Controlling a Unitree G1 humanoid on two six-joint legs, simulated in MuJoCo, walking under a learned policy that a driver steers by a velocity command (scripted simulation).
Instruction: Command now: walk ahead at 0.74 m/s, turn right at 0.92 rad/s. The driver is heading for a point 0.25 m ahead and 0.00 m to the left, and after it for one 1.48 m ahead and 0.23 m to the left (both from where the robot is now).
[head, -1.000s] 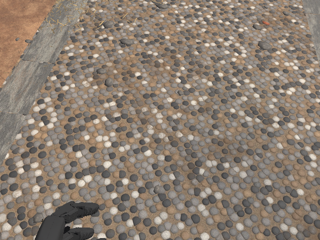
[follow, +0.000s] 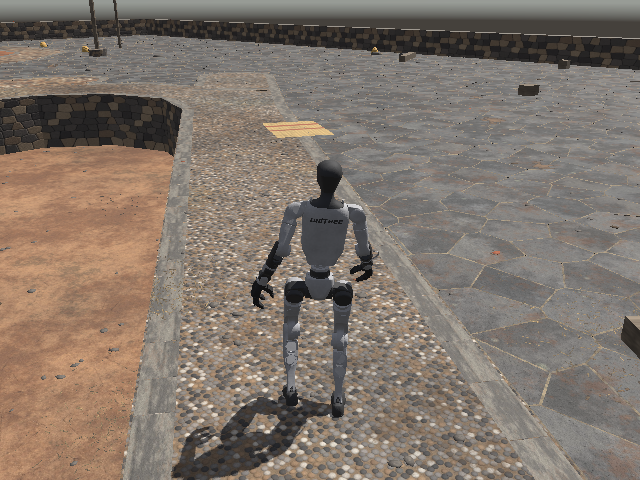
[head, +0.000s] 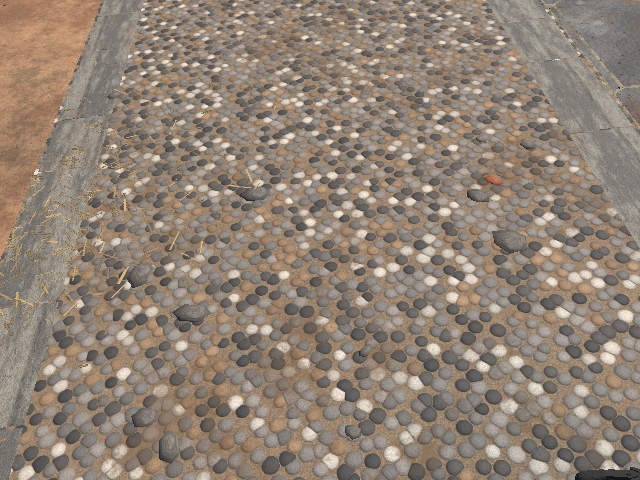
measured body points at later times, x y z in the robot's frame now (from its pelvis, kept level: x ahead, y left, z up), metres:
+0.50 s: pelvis +0.36 +0.01 +0.01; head +0.37 +0.01 +0.46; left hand +0.57 +0.23 -0.08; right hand +0.30 -0.28 -0.11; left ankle +0.36 +0.07 -0.72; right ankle +0.31 -0.13 -0.64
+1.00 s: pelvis +0.79 -0.02 +0.01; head +0.81 -0.01 +0.46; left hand +0.69 +0.27 -0.10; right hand +1.07 -0.23 -0.06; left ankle +0.82 +0.10 -0.63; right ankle +0.74 -0.16 -0.72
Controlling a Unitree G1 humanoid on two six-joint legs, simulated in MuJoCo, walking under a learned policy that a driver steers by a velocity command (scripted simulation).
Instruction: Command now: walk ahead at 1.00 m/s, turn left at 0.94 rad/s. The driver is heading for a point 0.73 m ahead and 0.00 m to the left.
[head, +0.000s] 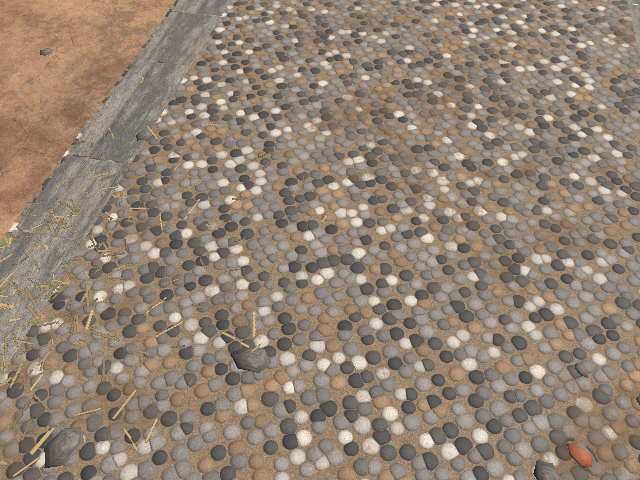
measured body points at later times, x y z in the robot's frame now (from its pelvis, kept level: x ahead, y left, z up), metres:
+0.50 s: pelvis +0.47 +0.06 +0.00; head +0.50 +0.06 +0.44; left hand +0.60 +0.33 -0.10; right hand +0.50 -0.22 -0.13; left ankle +0.33 +0.07 -0.74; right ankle +0.72 -0.05 -0.67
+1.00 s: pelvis +0.82 +0.09 +0.01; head +0.86 +0.09 +0.45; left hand +0.90 +0.36 -0.12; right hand +1.02 -0.15 -0.10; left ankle +0.96 +0.26 -0.70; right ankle +0.82 +0.03 -0.74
